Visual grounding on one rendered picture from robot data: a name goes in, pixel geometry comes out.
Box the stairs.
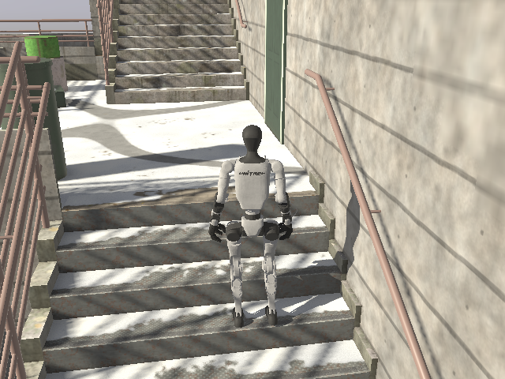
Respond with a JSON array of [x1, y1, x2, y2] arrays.
[[114, 0, 246, 104], [43, 195, 370, 379]]

